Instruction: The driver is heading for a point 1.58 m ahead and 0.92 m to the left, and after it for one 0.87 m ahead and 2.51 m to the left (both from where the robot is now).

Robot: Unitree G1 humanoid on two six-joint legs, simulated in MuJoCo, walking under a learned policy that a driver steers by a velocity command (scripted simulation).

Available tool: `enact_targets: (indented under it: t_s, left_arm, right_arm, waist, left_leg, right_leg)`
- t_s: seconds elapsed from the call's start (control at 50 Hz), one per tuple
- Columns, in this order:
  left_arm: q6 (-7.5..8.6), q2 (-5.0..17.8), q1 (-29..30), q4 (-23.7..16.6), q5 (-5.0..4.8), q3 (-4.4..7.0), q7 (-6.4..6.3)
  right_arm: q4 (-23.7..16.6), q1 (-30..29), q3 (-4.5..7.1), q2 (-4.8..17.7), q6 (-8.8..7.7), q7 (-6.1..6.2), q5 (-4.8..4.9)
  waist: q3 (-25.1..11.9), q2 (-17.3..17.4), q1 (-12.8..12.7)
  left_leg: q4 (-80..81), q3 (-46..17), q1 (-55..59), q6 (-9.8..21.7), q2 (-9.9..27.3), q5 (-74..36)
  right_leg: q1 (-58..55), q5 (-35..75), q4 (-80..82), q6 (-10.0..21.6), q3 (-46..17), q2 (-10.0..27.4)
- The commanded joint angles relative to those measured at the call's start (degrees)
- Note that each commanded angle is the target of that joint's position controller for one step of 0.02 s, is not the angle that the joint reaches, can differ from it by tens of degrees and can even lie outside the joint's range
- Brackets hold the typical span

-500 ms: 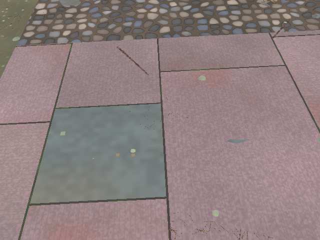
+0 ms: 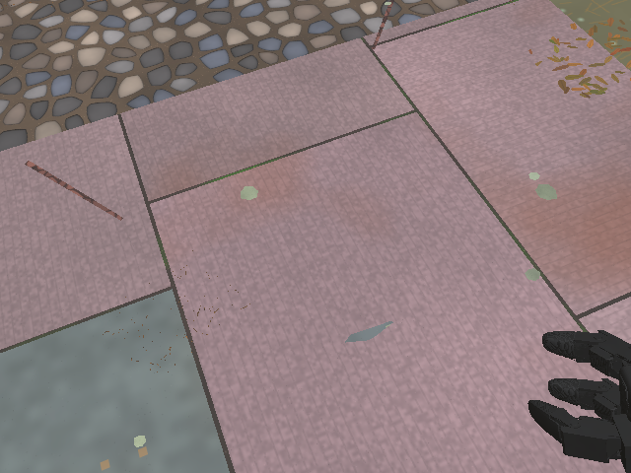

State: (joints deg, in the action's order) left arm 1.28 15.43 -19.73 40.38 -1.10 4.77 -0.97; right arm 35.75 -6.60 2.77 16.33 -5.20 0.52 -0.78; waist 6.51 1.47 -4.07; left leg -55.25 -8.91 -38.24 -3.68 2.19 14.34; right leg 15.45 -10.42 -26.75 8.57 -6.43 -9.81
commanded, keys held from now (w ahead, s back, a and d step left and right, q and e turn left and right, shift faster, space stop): q+shift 0.42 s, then w+q+shift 0.58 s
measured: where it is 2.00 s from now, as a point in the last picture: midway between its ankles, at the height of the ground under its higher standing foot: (41, 230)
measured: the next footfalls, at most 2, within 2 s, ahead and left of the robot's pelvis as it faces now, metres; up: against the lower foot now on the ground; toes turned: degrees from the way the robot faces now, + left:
left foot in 0.18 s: +0.31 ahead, +0.13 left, +0.00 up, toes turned -3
right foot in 0.54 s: +0.32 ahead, -0.08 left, +0.00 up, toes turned +25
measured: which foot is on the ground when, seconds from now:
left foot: up 0.00-0.16, down 0.18-0.54, up 0.56-1.00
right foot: down 0.00-0.22, up 0.24-0.52, down 0.54-1.00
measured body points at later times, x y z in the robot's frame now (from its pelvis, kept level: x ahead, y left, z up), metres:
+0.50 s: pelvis +0.19 +0.03 +0.00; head +0.24 +0.03 +0.44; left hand +0.34 +0.31 -0.09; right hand +0.36 -0.23 -0.11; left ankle +0.27 +0.14 -0.74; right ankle +0.27 -0.10 -0.72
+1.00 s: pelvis +0.38 +0.14 -0.03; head +0.40 +0.14 +0.42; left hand +0.17 +0.33 -0.15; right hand +0.71 +0.11 -0.10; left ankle +0.42 +0.37 -0.67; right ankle +0.28 -0.10 -0.74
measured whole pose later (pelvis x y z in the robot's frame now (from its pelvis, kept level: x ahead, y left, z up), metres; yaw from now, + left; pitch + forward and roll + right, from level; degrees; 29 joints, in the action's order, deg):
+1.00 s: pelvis +0.38 +0.14 -0.03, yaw +42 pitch +2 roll -1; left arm 4.1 16.6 -27.5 47.0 1.3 2.9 -0.9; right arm 32.9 7.3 3.0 16.7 -0.8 -4.6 2.7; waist -0.7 1.7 -6.2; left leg -56.7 1.8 -48.3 1.6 7.0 2.8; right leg -13.1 -27.6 -14.3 -5.0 16.5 3.7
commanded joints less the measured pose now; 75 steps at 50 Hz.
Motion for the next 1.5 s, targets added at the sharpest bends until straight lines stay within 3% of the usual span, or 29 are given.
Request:
enact_targets:
  t_s: [0.02,0.12,0.2,0.22,0.24,0.28,0.32,0.42,0.5,0.52,0.54,0.56,0.58,0.6,0.64,0.8,0.96,1.02,1.06,1.08,1.1,1.12,1.14,1.16,1.18,1.22,1.3,1.42,1.5]
  left_arm:
    - [-1.14,7.59,3.06,-5.26,-0.12,2.26,-2.86]
    - [-0.36,3.85,1.54,-3.04,2.39,0.27,-2.35]
    - [0.03,7.5,8.54,-5.64,2.39,1.18,-2.78]
    - [-0.07,7.21,6.45,-7.78,3.29,1.11,-2.89]
    - [-0.36,5.98,1.92,-8.43,3.24,0.37,-1.83]
    - [-1.19,8.45,7.73,-8.08,1.85,0.4,-0.12]
    - [-2.12,6.13,12.07,-9.88,2.66,-0.13,0.14]
    - [-0.81,2.89,13.14,-8.05,1.46,-0.73,-0.07]
    - [0.52,5.26,8.2,-5.59,0.01,0.38,0.97]
    - [0.92,6.45,3.62,-3.77,0.08,0.96,0.92]
    - [1.26,9.82,-0.82,-2.32,0.21,2.07,0.3]
    - [1.5,13.86,1.76,-3.28,2.09,2.69,0.34]
    - [2.4,12.05,7.96,-5.62,3.55,2.11,0.36]
    - [2.98,9.53,9.85,-6.48,2.55,1.48,-0.24]
    - [3.43,8.06,8.95,-6.05,0.6,0.8,-0.7]
    - [4.89,9.41,-1.14,-1.49,3.01,0.21,-0.02]
    - [3.63,9.94,-6.02,3.4,2.26,0.22,-0.14]
    - [2.59,13.97,-3.26,3.61,1.92,0.92,-0.43]
    - [1.92,17.6,-2.86,3.77,1.6,1.81,-0.69]
    - [2.57,17.26,-0.72,2.57,1.1,1.7,-0.66]
    - [3.97,9.15,-3.51,1.52,2.24,-0.43,-0.47]
    - [7.15,3.9,-5.9,-4.64,1.02,-2.72,-0.05]
    - [9.67,11.37,4.95,-6.7,-0.63,-1.53,0.12]
    - [10.39,10.53,10.36,-8.91,-2.42,-1.58,-0.11]
    - [10.46,8.66,9.8,-8.08,-1.26,-2.22,-0.52]
    - [8.34,7.93,2.76,-4.73,0.12,-1.81,0.16]
    - [4.87,5.29,7.17,-4.96,1.67,-2.82,0.81]
    - [6.5,3.7,22.56,-7.1,-0.95,-3.93,2.94]
    - [6.48,7.9,18.79,-7.55,-1.47,-1.67,5.11]
  right_arm:
    - [0.46,5.4,0.63,2.15,0.57,-0.56,0.21]
    - [0.82,3.1,1.14,4.12,-1.08,-2.59,0.38]
    - [2.98,17.6,3.66,9.91,-2.55,-3.58,0.31]
    - [2.34,20.57,4.5,13.2,-2.38,-3.59,-0.92]
    - [1.68,19.85,4.35,13.19,-1.11,-3.39,-1.14]
    - [-1.48,16.06,3.23,8.14,1.36,-1.71,1.17]
    - [-2.55,14.93,3.14,8.87,2.94,-0.52,1.89]
    - [-3.1,16.73,5.15,11.3,5.94,0.76,1.77]
    - [-4.57,15.04,5.36,11.46,7.13,1.48,3.18]
    - [-5.63,12.72,4.98,10.21,7.13,1.43,3.24]
    - [-6.04,13.28,4.0,6.39,7.02,1.24,3.5]
    - [-7.5,15.16,2.57,1.1,6.29,0.82,4.01]
    - [-7.83,15.55,3.36,5.73,5.07,0.53,2.97]
    - [-7.12,16.04,3.78,7.83,4.78,0.11,2.45]
    - [-5.27,18.79,3.6,7.13,4.64,-0.43,1.4]
    - [-7.41,12.99,2.54,6.0,4.31,-1.79,3.06]
    - [-9.28,2.81,0.09,2.06,3.09,-5.48,3.52]
    - [-9.33,4.19,0.22,2.98,2.68,-6.14,3.82]
    - [-6.77,17.93,3.13,8.71,3.05,-5.44,4.33]
    - [-2.78,32.84,6.3,14.51,3.71,-4.58,4.42]
    - [0.47,37.03,7.0,17.19,4.8,-3.13,4.73]
    - [-2.22,33.61,6.84,21.31,3.53,-3.17,3.43]
    - [-2.16,36.97,5.58,14.92,2.45,-3.24,2.59]
    - [-0.59,36.48,5.12,13.41,1.36,-3.11,1.6]
    - [-0.73,32.8,4.45,11.96,0.57,-3.16,1.37]
    - [-2.52,23.88,2.72,7.08,0.33,-2.69,0.1]
    - [0.71,23.34,1.21,4.21,-0.42,-1.34,0.98]
    - [5.78,30.82,1.43,7.92,-2.24,-0.79,1.56]
    - [6.33,28.25,2.04,10.63,-0.38,-0.16,-0.93]
  waist:
    - [-13.95,-3.43,2.47]
    - [-10.39,-6.85,-0.7]
    - [-13.94,-4.55,6.54]
    - [-18.13,6.99,5.71]
    - [-21.38,17.58,3.16]
    - [-17.09,1.41,4.71]
    - [-11.36,-3.28,3.46]
    - [-13.66,5.28,4.02]
    - [-15.96,10.67,1.11]
    - [-14.67,10.65,-1.72]
    - [-15.21,3.37,-2.94]
    - [-15.86,-16.39,0.15]
    - [-10.45,-14.23,2.71]
    - [-8.89,-12.32,3.49]
    - [-7.64,-8.1,3.46]
    - [-0.47,-7.68,-0.21]
    - [6.61,-4.91,-3.06]
    - [2.91,-8.1,1.39]
    - [-6.76,-13.03,10.56]
    - [-14.32,-11.49,18.24]
    - [-15.61,0.46,15.09]
    - [-27.56,15.87,7.97]
    - [-29.58,5.26,14.54]
    - [-18.49,3.35,13.01]
    - [-13.0,-4.24,8.97]
    - [-8.22,-3.64,1.71]
    - [-0.61,0.92,1.95]
    - [2.77,0.35,9.79]
    - [-3.06,3.95,5.29]
  left_leg:
    - [14.02,7.76,11.06,-1.36,-3.07,-17.11]
    - [22.36,7.73,11.25,2.81,-1.33,-21.17]
    - [28.5,4.19,22.84,10.69,-1.36,-32.16]
    - [28.77,-12.98,34.37,19.11,8.17,-47.59]
    - [35.6,-34.15,44.88,27.39,16.37,-40.65]
    - [37.0,-29.6,36.65,21.66,13.06,-9.88]
    - [40.32,-24.86,25.62,18.16,8.46,2.27]
    - [39.24,-18.99,21.8,14.77,1.37,-3.69]
    - [42.05,-22.27,13.1,11.84,-0.06,24.7]
    - [40.3,-20.29,5.87,8.75,-2.28,25.18]
    - [28.28,-13.32,-2.76,4.9,-6.53,25.77]
    - [8.3,-2.53,-12.28,5.05,-11.62,19.25]
    - [-1.29,-2.57,-17.29,4.95,-4.83,10.74]
    - [-5.97,-0.42,-18.14,4.73,-3.02,6.5]
    - [-13.73,2.9,-17.9,2.94,-0.79,1.59]
    - [-18.67,2.75,-22.35,0.26,3.53,-11.79]
    - [-1.22,11.31,-21.5,5.23,5.45,-12.36]
    - [6.68,20.03,-3.54,9.79,-0.91,-6.08]
    - [6.74,22.22,17.95,13.1,-7.4,-0.24]
    - [13.43,17.73,41.1,16.58,-8.35,-4.47]
    - [14.03,2.11,58.7,18.32,-0.94,0.2]
    - [30.61,-38.81,71.22,31.69,12.63,22.13]
    - [39.86,-44.32,69.71,27.47,13.32,29.82]
    - [42.08,-40.35,60.75,25.12,12.64,24.61]
    - [41.28,-34.06,49.33,23.8,11.08,17.14]
    - [40.77,-20.72,32.3,22.81,5.97,7.9]
    - [44.43,-2.86,17.52,19.67,1.6,-9.95]
    - [51.93,7.13,25.62,14.68,3.34,-11.07]
    - [41.94,11.45,46.45,10.07,7.45,-50.18]
  right_leg:
    - [-1.47,35.89,2.14,0.65,-4.52,9.47]
    - [-6.96,27.01,0.5,-0.11,-6.76,15.31]
    - [-7.26,37.23,-21.49,-4.49,-1.71,11.38]
    - [4.46,8.59,-41.66,-9.66,1.46,2.86]
    - [20.02,-26.84,-52.91,-12.43,-0.37,-2.86]
    - [22.74,-20.2,-56.78,-10.9,-4.29,3.2]
    - [21.37,-16.04,-46.13,-10.26,-3.36,5.65]
    - [8.55,-12.47,-17.95,-11.35,0.22,3.2]
    - [-6.43,-7.22,-4.14,-9.84,1.88,3.32]
    - [-14.97,-5.47,1.73,-8.44,1.73,5.25]
    - [-24.31,-10.92,8.12,-5.95,-4.8,14.26]
    - [-25.46,-28.44,13.14,-0.44,-27.81,29.5]
    - [-19.28,-32.68,15.53,0.94,-32.57,31.75]
    - [-17.42,-32.29,15.36,0.23,-28.41,30.86]
    - [-16.77,-25.85,14.96,-2.46,-18.55,26.29]
    - [-14.36,-12.77,17.97,-2.03,-0.3,24.77]
    - [-22.64,2.5,19.41,-3.79,15.2,26.92]
    - [-21.3,48.14,12.06,-4.86,22.12,25.83]
    - [-18.8,76.68,-7.58,-4.42,22.41,27.26]
    - [-7.81,71.03,-24.36,-5.58,21.51,25.79]
    - [12.2,7.09,-45.57,-8.12,18.45,19.0]
    - [30.6,-21.51,-64.9,-9.71,5.83,7.18]
    - [34.49,-12.97,-63.11,-7.43,-3.5,10.35]
    - [37.39,-9.95,-60.58,-6.66,-2.13,11.31]
    - [33.86,-7.9,-56.11,-6.67,-2.17,13.92]
    - [24.73,-5.23,-49.9,-7.85,-2.45,17.58]
    - [23.21,2.81,-36.9,-10.99,4.51,20.06]
    - [16.75,31.09,-6.26,-7.4,8.84,14.44]
    - [17.33,22.12,-4.21,-3.55,11.96,7.86]
Keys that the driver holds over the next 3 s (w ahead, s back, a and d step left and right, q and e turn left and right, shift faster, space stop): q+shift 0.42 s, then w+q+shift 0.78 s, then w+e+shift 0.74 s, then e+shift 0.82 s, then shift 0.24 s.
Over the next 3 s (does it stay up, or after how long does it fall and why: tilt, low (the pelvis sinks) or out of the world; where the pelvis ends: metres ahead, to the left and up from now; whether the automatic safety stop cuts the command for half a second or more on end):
stays up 1.28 1.07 0.00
